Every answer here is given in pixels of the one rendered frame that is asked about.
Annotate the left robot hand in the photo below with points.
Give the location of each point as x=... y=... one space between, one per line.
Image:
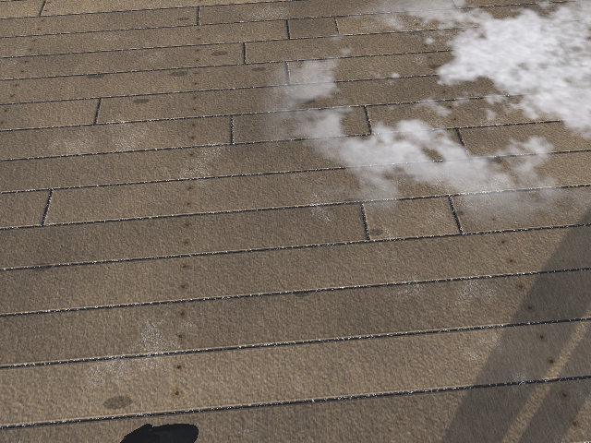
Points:
x=176 y=433

